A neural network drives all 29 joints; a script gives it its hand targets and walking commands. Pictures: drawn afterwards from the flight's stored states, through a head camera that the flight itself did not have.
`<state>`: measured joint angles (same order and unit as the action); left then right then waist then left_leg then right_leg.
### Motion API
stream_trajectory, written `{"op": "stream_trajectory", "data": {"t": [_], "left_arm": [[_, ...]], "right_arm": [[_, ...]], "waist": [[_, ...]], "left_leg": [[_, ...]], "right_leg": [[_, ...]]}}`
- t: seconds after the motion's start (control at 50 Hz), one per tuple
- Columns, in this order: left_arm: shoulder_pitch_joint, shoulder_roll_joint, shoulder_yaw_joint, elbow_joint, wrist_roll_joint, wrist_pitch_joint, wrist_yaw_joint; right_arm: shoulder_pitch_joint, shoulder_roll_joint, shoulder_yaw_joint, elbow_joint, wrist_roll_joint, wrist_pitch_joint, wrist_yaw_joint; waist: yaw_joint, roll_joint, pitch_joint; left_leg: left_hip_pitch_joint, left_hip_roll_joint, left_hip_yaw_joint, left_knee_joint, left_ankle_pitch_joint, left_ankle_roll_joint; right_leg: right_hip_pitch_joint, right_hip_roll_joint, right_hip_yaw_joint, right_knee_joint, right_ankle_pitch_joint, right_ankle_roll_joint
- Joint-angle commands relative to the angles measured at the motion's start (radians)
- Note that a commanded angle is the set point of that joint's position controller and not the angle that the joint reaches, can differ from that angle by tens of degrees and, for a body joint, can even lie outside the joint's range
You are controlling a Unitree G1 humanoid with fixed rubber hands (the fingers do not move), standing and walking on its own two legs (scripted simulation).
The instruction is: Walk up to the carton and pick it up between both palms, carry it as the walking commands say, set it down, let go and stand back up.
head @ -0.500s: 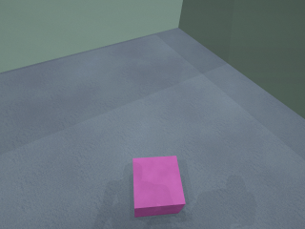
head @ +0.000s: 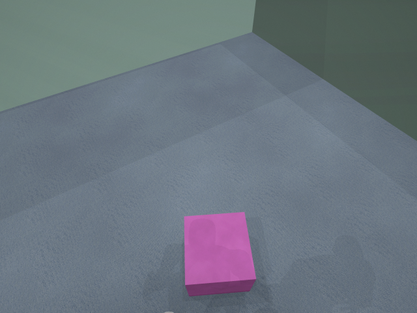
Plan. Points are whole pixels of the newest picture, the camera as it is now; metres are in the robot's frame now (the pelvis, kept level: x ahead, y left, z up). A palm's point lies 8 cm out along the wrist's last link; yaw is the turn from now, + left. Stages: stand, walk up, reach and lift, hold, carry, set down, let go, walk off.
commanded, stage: walk up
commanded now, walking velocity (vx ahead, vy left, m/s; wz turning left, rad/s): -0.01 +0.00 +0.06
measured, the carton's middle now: (216, 254) +0.44 -0.01 -0.66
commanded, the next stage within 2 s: stand in 1.28 s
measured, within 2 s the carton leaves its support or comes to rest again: neither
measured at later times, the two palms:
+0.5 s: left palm out of the picture +0.02 +0.26 -0.13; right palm out of the picture +0.03 -0.21 -0.13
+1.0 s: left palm out of the picture +0.03 +0.24 -0.13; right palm out of the picture +0.02 -0.22 -0.13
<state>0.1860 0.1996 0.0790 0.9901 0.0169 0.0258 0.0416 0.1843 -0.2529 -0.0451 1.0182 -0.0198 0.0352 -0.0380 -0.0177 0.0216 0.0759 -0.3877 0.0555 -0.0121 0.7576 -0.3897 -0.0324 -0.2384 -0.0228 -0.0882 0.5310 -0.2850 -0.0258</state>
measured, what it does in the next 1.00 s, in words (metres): stands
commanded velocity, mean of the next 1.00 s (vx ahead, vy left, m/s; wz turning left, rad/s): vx -0.01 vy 0.00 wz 0.00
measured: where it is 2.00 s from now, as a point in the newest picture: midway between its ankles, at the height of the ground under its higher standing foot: outside the picture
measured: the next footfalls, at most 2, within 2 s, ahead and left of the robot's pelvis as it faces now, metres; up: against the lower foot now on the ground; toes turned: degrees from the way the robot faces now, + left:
none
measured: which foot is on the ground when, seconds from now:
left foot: down 0.00-1.00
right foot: down 0.00-1.00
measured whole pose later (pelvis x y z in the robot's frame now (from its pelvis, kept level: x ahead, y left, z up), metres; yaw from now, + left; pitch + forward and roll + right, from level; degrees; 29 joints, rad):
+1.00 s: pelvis +0.03 +0.01 +0.01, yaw -1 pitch -1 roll +0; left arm 0.27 0.16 0.02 1.10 0.00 -0.01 0.04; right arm 0.27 -0.16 -0.03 1.12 -0.02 -0.01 -0.04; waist -0.01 0.00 0.03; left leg -0.11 0.03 0.04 0.34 -0.21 -0.02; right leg -0.11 -0.02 -0.05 0.35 -0.23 0.00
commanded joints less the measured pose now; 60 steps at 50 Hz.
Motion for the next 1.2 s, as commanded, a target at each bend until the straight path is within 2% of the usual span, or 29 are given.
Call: {"op": "stream_trajectory", "data": {"t": [0.0,0.02,0.04,0.06,0.08,0.1,0.12,0.14,0.16,0.18,0.2,0.24,0.28,0.4,0.66,1.18], "left_arm": [[0.044,0.12,0.01,-0.044,0.026,0.001,-0.003],[-0.005,0.108,-0.001,-0.045,0.027,0.004,-0.008],[-0.031,0.11,-0.003,-0.039,0.02,0.004,-0.011],[-0.032,0.112,-0.006,-0.029,0.007,0.0,-0.014],[-0.002,0.089,-0.016,-0.017,-0.004,-0.009,-0.019],[0.083,0.035,-0.033,-0.008,-0.005,-0.014,-0.02],[0.12,0.051,-0.027,0.025,-0.023,-0.002,-0.013],[0.102,0.065,-0.026,0.026,-0.021,0.0,-0.014],[0.089,0.059,-0.033,0.032,-0.012,-0.008,-0.02],[0.088,0.069,-0.034,0.048,-0.011,-0.016,-0.023],[0.086,0.084,-0.03,0.056,-0.01,-0.022,-0.026],[0.095,0.071,-0.039,0.074,-0.009,-0.031,-0.026],[0.095,0.059,-0.044,0.084,-0.008,-0.036,-0.022],[0.115,0.053,-0.044,0.105,-0.008,-0.038,-0.011],[0.138,0.05,-0.043,0.116,-0.013,-0.037,-0.004],[0.164,0.055,-0.045,0.078,-0.02,-0.045,0.001]], "right_arm": [[0.037,-0.006,0.011,-0.012,-0.014,0.023,0.008],[0.055,0.004,0.012,0.002,-0.008,0.016,0.01],[0.08,0.012,0.012,0.013,-0.002,0.01,0.012],[0.108,0.009,0.005,0.017,-0.002,0.0,0.01],[0.107,-0.039,-0.009,0.005,-0.013,-0.018,0.003],[0.096,-0.112,-0.024,-0.007,-0.016,-0.034,0.001],[0.059,-0.117,-0.014,-0.016,0.002,-0.04,0.004],[0.02,-0.083,-0.006,-0.018,0.0,-0.041,0.005],[0.009,-0.071,-0.001,-0.007,0.0,-0.041,0.006],[0.001,-0.066,-0.004,-0.006,-0.001,-0.04,0.004],[0.011,-0.066,-0.006,0.001,0.004,-0.042,0.002],[0.048,-0.042,-0.004,0.021,0.008,-0.044,0.005],[0.072,-0.029,-0.002,0.042,0.008,-0.046,0.005],[0.084,-0.018,0.0,0.062,0.002,-0.051,0.005],[0.132,-0.002,0.006,0.095,0.001,-0.052,0.0],[0.151,0.001,-0.001,0.082,0.003,-0.045,-0.004]], "waist": [[0.029,-0.105,-0.134],[0.009,-0.126,-0.07],[-0.009,-0.158,-0.049],[-0.027,-0.159,-0.051],[-0.019,-0.076,-0.051],[0.04,0.103,-0.096],[0.031,0.206,-0.081],[0.039,0.169,-0.055],[0.043,0.155,-0.035],[0.037,0.128,-0.025],[0.031,0.111,-0.027],[0.018,0.039,-0.025],[0.012,0.005,-0.018],[0.015,-0.036,-0.021],[0.016,-0.021,-0.027],[0.01,-0.026,-0.02]], "left_leg": [[0.06,0.008,-0.005,0.132,-0.158,0.038],[0.097,0.007,-0.001,-0.011,-0.082,0.047],[0.152,-0.017,0.025,-0.154,0.019,0.048],[0.235,-0.023,0.035,-0.327,0.164,0.043],[0.297,0.051,-0.06,-0.471,0.294,0.041],[0.331,0.219,-0.232,-0.529,0.436,0.057],[0.204,0.277,-0.286,-0.533,0.383,0.144],[0.149,0.212,-0.215,-0.544,0.266,0.139],[0.151,0.148,-0.159,-0.55,0.198,0.105],[0.176,0.115,-0.126,-0.548,0.2,0.082],[0.194,0.098,-0.106,-0.536,0.229,0.077],[0.238,0.072,-0.067,-0.516,0.255,0.066],[0.258,0.059,-0.05,-0.5,0.278,0.061],[0.276,0.052,-0.036,-0.483,0.334,0.055],[0.266,0.054,-0.023,-0.462,0.398,0.043],[0.263,0.058,-0.005,-0.462,0.353,0.019]], "right_leg": [[-0.026,-0.307,0.219,-0.236,0.232,-0.183],[-0.064,-0.242,0.217,-0.251,0.069,-0.141],[-0.061,-0.207,0.195,-0.225,0.07,-0.113],[-0.063,-0.187,0.17,-0.181,0.135,-0.077],[-0.071,-0.144,0.135,-0.11,0.196,-0.026],[-0.081,-0.067,0.072,-0.026,-0.003,0.012],[-0.013,-0.016,0.062,-0.033,-0.122,0.039],[0.073,-0.031,0.075,-0.061,-0.071,0.038],[0.097,-0.038,0.073,-0.135,0.03,0.034],[0.108,-0.051,0.071,-0.168,0.089,0.035],[0.114,-0.063,0.087,-0.191,0.121,0.03],[0.092,-0.074,0.1,-0.212,0.128,0.024],[0.08,-0.082,0.105,-0.231,0.128,0.024],[0.074,-0.086,0.105,-0.235,0.152,0.024],[0.104,-0.093,0.105,-0.228,0.21,0.021],[0.102,-0.091,0.113,-0.243,0.264,0.007]]}}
